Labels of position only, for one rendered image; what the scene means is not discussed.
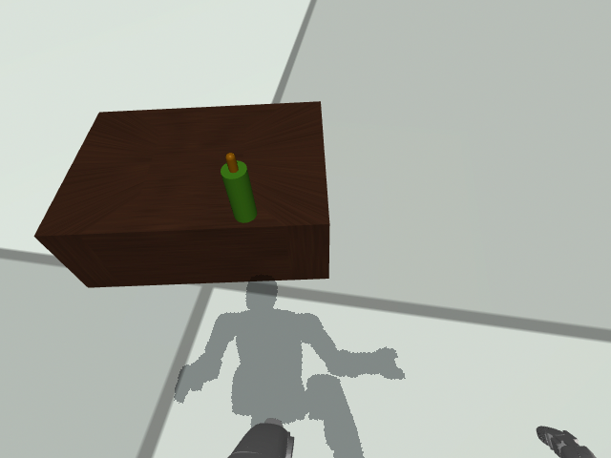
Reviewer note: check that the right robot hand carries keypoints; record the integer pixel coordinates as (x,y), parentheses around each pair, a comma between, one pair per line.
(564,444)

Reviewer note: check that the bottle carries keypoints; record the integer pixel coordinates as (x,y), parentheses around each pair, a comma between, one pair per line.
(238,188)

